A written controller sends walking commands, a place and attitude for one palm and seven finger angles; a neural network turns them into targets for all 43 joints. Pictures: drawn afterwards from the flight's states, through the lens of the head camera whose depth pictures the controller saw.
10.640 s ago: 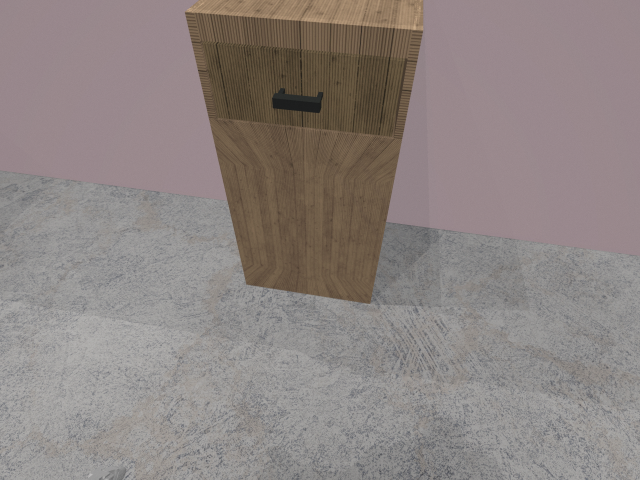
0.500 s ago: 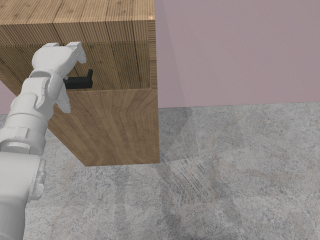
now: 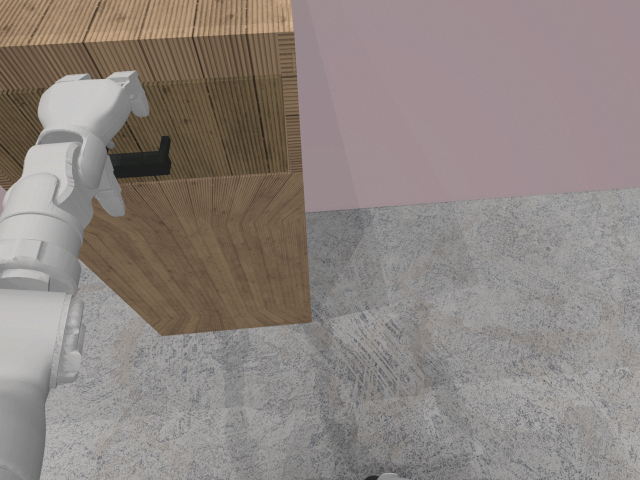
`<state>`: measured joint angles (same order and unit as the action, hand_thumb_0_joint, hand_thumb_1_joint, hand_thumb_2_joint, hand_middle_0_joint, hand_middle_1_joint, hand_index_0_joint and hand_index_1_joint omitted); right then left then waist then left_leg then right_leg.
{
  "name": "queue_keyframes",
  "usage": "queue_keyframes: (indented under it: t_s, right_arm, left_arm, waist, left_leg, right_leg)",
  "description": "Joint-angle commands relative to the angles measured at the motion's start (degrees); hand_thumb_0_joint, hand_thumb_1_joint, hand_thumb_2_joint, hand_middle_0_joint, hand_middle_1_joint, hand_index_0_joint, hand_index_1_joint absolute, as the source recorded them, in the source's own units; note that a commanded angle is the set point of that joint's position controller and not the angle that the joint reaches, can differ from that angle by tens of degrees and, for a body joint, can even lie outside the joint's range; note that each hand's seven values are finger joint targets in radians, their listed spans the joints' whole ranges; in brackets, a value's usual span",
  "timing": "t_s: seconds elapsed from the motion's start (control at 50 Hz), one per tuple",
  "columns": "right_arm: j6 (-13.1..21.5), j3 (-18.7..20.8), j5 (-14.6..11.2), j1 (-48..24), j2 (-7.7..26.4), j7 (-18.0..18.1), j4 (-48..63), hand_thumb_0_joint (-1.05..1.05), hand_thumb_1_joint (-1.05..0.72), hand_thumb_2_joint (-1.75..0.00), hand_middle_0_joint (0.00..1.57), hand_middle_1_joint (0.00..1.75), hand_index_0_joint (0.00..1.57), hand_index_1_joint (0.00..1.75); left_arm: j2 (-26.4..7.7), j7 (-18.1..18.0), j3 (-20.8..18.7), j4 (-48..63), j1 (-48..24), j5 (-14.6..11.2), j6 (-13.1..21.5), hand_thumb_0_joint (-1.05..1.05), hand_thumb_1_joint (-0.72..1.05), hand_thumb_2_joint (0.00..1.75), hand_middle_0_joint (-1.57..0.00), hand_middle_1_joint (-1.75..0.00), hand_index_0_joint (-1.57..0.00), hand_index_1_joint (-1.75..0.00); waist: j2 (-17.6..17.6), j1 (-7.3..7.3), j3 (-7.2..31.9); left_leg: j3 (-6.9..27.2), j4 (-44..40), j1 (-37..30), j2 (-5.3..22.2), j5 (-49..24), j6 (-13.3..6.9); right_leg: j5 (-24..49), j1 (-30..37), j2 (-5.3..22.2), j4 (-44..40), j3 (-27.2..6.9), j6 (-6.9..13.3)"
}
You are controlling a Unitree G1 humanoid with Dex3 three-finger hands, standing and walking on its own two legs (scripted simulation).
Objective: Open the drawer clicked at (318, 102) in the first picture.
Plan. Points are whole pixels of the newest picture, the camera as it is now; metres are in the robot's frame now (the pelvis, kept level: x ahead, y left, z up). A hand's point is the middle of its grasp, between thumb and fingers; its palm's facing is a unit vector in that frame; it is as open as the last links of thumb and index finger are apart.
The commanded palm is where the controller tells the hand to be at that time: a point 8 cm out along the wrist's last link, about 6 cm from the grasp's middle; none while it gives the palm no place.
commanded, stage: move the hooked fingers above the handle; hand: left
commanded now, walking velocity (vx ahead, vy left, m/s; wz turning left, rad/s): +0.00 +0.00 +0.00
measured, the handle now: (132, 154) +0.55 +0.25 +0.06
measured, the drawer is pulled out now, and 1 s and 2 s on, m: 0.00 0.00 0.00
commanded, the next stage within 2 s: lower the fingers behind the handle in 1.86 s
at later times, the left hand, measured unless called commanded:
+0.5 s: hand (110, 144) +0.51 +0.24 +0.12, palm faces -0.04 +0.01 -1.00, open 13.6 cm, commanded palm +0.51 +0.23 +0.17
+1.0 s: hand (110, 143) +0.51 +0.24 +0.12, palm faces -0.03 +0.01 -1.00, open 13.5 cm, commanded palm +0.51 +0.23 +0.17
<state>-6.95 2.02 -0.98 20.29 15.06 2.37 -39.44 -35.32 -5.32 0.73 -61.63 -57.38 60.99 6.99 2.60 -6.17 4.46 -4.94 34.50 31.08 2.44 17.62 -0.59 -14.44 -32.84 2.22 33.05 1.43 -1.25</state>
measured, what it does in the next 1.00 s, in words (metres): stands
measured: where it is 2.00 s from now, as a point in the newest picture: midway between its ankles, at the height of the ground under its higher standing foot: outside the picture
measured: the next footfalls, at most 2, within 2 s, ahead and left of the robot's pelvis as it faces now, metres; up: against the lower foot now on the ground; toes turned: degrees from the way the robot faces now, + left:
none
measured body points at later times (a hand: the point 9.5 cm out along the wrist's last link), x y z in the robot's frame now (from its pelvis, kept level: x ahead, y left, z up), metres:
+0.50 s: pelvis +0.00 +0.00 +0.00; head +0.08 -0.01 +0.44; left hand +0.50 +0.23 +0.18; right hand +0.02 -0.28 -0.13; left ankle -0.02 +0.11 -0.73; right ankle +0.01 -0.14 -0.73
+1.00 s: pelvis -0.02 +0.00 -0.01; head +0.08 +0.00 +0.43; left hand +0.50 +0.23 +0.18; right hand -0.02 -0.28 -0.13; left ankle -0.02 +0.11 -0.73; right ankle +0.01 -0.14 -0.73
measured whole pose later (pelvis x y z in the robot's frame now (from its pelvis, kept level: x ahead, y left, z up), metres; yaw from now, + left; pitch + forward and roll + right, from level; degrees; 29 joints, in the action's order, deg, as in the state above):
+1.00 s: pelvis -0.02 +0.00 -0.01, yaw +1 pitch +16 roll -1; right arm -4.2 1.8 -1.0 22.5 15.7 2.3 -40.7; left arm -36.1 -6.0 4.9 -68.2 -65.6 61.3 5.7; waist 2.1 -7.8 5.0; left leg -3.1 38.9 37.4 2.4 17.7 -0.6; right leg -14.5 -37.9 2.4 36.3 2.9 -1.0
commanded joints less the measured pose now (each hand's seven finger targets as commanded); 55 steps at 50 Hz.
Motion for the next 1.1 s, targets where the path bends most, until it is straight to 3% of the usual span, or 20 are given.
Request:
queue_keyframes:
  t_s: [0.0,0.06,0.16,0.22,0.3,0.38,0.48,0.54,0.58,0.6,0.66,0.7,0.74,0.8,0.84,0.86,0.96,1.0,1.04,1.08]
  right_arm:
    - [1.6,3.7,0.3,6.9,9.8,0.9,3.2,0.0,-0.9,-0.9,0.2,0.3,0.2,0.3]
    - [1.5,3.7,0.3,7.2,9.8,0.8,3.0,0.0,-0.9,-0.9,0.2,0.3,0.2,0.3]
    - [1.6,3.8,0.2,7.4,9.7,0.7,2.6,0.0,-0.9,-0.9,0.2,0.3,0.2,0.3]
    - [1.7,3.6,0.2,7.9,10.0,0.8,2.0,0.0,-0.9,-0.9,0.2,0.3,0.2,0.3]
    - [1.9,3.7,0.3,8.0,9.7,0.4,1.8,0.0,-0.9,-0.9,0.2,0.3,0.2,0.3]
    - [2.0,3.6,0.2,8.1,9.8,0.5,1.8,0.0,-0.9,-0.9,0.2,0.3,0.2,0.3]
    - [2.3,3.5,0.1,8.3,9.6,0.5,1.8,0.0,-0.9,-0.9,0.2,0.3,0.2,0.3]
    - [2.6,3.5,0.2,8.6,9.7,0.5,1.6,0.0,-0.9,-0.9,0.2,0.3,0.2,0.3]
    - [2.7,3.4,0.0,8.9,10.0,0.6,1.3,0.0,-0.9,-0.9,0.2,0.3,0.2,0.3]
    - [2.8,3.2,0.1,8.9,9.9,0.6,1.5,0.0,-0.9,-0.9,0.2,0.3,0.2,0.3]
    - [3.2,3.4,0.1,9.5,10.0,0.7,1.3,0.0,-0.9,-0.9,0.2,0.3,0.2,0.3]
    - [3.3,3.3,0.1,9.6,9.7,0.6,1.5,0.0,-0.9,-0.9,0.2,0.3,0.2,0.3]
    - [3.4,3.2,0.0,9.9,10.2,0.7,1.1,0.0,-0.9,-0.9,0.2,0.3,0.2,0.3]
    - [3.6,3.2,0.1,10.1,9.9,0.6,1.4,0.0,-0.9,-0.9,0.2,0.3,0.2,0.3]
    - [3.7,3.3,0.1,10.3,10.1,0.6,1.2,0.0,-0.9,-0.9,0.2,0.3,0.2,0.3]
    - [3.8,3.2,0.1,10.5,10.1,0.7,1.2,0.0,-0.9,-0.9,0.2,0.3,0.2,0.3]
    - [4.2,3.1,0.0,10.5,10.2,0.8,1.4,0.0,-0.9,-0.9,0.2,0.3,0.2,0.3]
    - [4.1,3.0,0.0,10.7,10.4,0.9,1.3,0.0,-0.9,-0.9,0.2,0.3,0.2,0.3]
    - [4.3,2.9,-0.1,10.9,10.5,1.0,1.2,0.0,-0.9,-0.9,0.2,0.3,0.2,0.3]
    - [4.4,3.0,-0.1,11.1,10.5,0.9,1.1,0.0,-0.9,-0.9,0.2,0.3,0.2,0.3]
  left_arm:
    - [-15.8,-1.9,-2.9,12.3,-29.7,-0.1,-0.9,0.0,-0.5,0.3,-0.3,-1.2,-0.3,-1.2]
    - [-15.7,-1.8,-3.1,11.7,-29.8,-0.4,-0.8,0.0,-0.5,0.3,-0.3,-1.2,-0.3,-1.2]
    - [-11.6,-1.8,0.3,11.1,-31.6,-0.7,-1.3,0.0,-0.5,0.3,-0.3,-1.2,-0.3,-1.2]
    - [-13.4,-1.9,-0.7,9.5,-32.6,-0.2,-2.1,0.0,-0.5,0.3,-0.3,-1.2,-0.3,-1.2]
    - [-9.4,-1.8,2.1,9.9,-34.3,-0.5,-2.3,0.0,-0.5,0.3,-0.3,-1.2,-0.3,-1.2]
    - [-10.2,-1.5,1.5,7.9,-33.7,-0.8,-2.6,0.0,-0.5,0.3,-0.3,-1.2,-0.3,-1.2]
    - [-10.2,-1.2,1.6,7.8,-34.3,-0.5,-2.0,0.0,-0.5,0.3,-0.3,-1.2,-0.3,-1.2]
    - [-8.4,-1.1,3.0,7.8,-35.5,-0.8,-1.8,0.0,-0.5,0.3,-0.3,-1.2,-0.3,-1.2]
    - [-11.2,-1.3,1.4,6.3,-35.7,-0.5,-2.1,0.0,-0.5,0.3,-0.3,-1.2,-0.3,-1.2]
    - [-9.4,-1.3,3.2,6.3,-37.0,-0.4,-2.0,0.0,-0.5,0.3,-0.3,-1.2,-0.3,-1.2]
    - [-11.5,-1.6,1.5,6.2,-37.5,-0.4,-1.6,0.0,-0.5,0.3,-0.3,-1.2,-0.3,-1.2]
    - [-9.8,-1.6,2.8,5.7,-37.1,-0.3,-1.8,0.0,-0.5,0.3,-0.3,-1.2,-0.3,-1.2]
    - [-11.4,-1.7,1.7,5.0,-37.9,-0.4,-1.7,0.0,-0.5,0.3,-0.3,-1.2,-0.3,-1.2]
    - [-11.4,-2.0,1.6,4.9,-37.4,0.0,-1.8,0.0,-0.5,0.3,-0.3,-1.2,-0.3,-1.2]
    - [-10.6,-1.9,2.4,4.8,-38.6,-0.2,-1.7,0.0,-0.5,0.3,-0.3,-1.2,-0.3,-1.2]
    - [-12.6,-2.1,1.0,4.5,-38.4,-0.1,-1.7,0.0,-0.5,0.3,-0.3,-1.2,-0.3,-1.2]
    - [-11.3,-2.2,2.5,3.5,-38.6,0.0,-1.9,0.0,-0.5,0.3,-0.3,-1.2,-0.3,-1.2]
    - [-13.5,-2.4,1.0,2.7,-38.2,0.4,-2.1,0.0,-0.5,0.3,-0.3,-1.2,-0.3,-1.2]
    - [-12.1,-2.3,1.9,1.7,-38.1,0.3,-2.4,0.0,-0.5,0.3,-0.3,-1.2,-0.3,-1.2]
    - [-12.3,-2.6,2.0,2.5,-39.3,0.5,-2.4,0.0,-0.5,0.3,-0.3,-1.2,-0.3,-1.2]
  waist:
    - [1.8,-0.31,24.7]
    - [0.3,-0.71,24.0]
    - [0.0,-2.15,22.4]
    - [0.3,-2.27,21.9]
    - [2.3,-2.91,21.7]
    - [-0.5,-3.35,21.0]
    - [0.1,-3.28,21.4]
    - [-0.4,-4.31,20.7]
    - [-0.2,-4.23,20.0]
    - [0.2,-4.69,20.0]
    - [-0.8,-4.81,21.4]
    - [0.9,-4.77,21.1]
    - [-0.1,-5.13,20.6]
    - [0.9,-4.61,22.1]
    - [0.3,-5.37,21.2]
    - [0.4,-4.9,21.5]
    - [0.7,-5.51,20.6]
    - [0.9,-5.1,20.5]
    - [-0.6,-5.61,19.7]
    - [1.0,-5.55,20.5]
  left_leg:
    - [2.7,-2.3,-12.8,-2.6,-19.7,-1.7]
    - [3.0,-2.0,-12.2,-2.5,-19.5,-1.7]
    - [3.4,-1.7,-13.0,-2.5,-18.7,-1.8]
    - [3.4,-1.7,-11.8,-2.6,-17.1,-1.7]
    - [3.7,-1.2,-13.2,-2.7,-17.8,-1.5]
    - [3.5,-1.1,-11.2,-2.9,-15.7,-1.9]
    - [3.8,-0.9,-11.0,-3.0,-14.9,-1.9]
    - [3.7,-0.6,-10.8,-3.1,-14.3,-2.1]
    - [3.9,-0.6,-9.4,-3.0,-12.4,-2.0]
    - [4.0,-0.7,-9.2,-3.1,-11.7,-1.9]
    - [4.0,-0.3,-8.8,-3.0,-11.4,-2.1]
    - [3.8,-0.2,-8.8,-3.2,-11.1,-2.1]
    - [4.1,-0.1,-8.0,-3.1,-10.7,-2.1]
    - [4.0,0.1,-8.3,-3.1,-10.5,-2.1]
    - [4.1,0.1,-7.7,-3.0,-9.6,-2.1]
    - [4.0,0.1,-7.1,-3.0,-9.2,-2.1]
    - [4.0,-0.2,-6.4,-2.9,-6.7,-2.1]
    - [4.1,-0.2,-5.5,-3.0,-6.0,-2.1]
    - [4.4,-0.4,-5.4,-2.8,-5.7,-2.1]
    - [4.6,-0.3,-5.8,-2.7,-5.3,-1.9]
  right_leg:
    - [13.7,10.9,-3.8,-1.9,0.2,2.6]
    - [13.6,10.6,-3.9,-1.9,0.3,2.5]
    - [12.2,8.0,-4.0,-2.2,0.4,2.5]
    - [11.5,7.8,-3.9,-2.1,0.3,2.6]
    - [11.0,5.8,-4.1,-2.0,0.5,2.7]
    - [10.9,6.8,-4.0,-2.3,0.2,2.4]
    - [9.8,6.3,-4.0,-2.1,0.2,2.5]
    - [9.3,5.2,-4.1,-2.4,0.1,2.4]
    - [8.0,4.6,-4.0,-2.2,0.0,2.4]
    - [7.3,4.1,-4.0,-2.1,0.0,2.3]
    - [7.4,4.6,-3.9,-2.1,-0.3,2.1]
    - [6.9,3.8,-4.0,-1.9,-0.2,2.3]
    - [6.6,3.6,-4.0,-2.0,-0.2,2.2]
    - [6.2,3.5,-4.1,-1.6,-0.2,2.2]
    - [5.5,2.8,-4.1,-1.9,-0.2,2.2]
    - [5.5,3.5,-4.0,-1.8,-0.4,2.1]
    - [3.3,1.9,-4.0,-2.0,-0.5,2.0]
    - [2.9,1.9,-3.9,-1.7,-0.4,2.1]
    - [2.5,1.3,-4.1,-1.9,-0.1,2.1]
    - [2.1,0.3,-4.0,-1.4,-0.1,2.0]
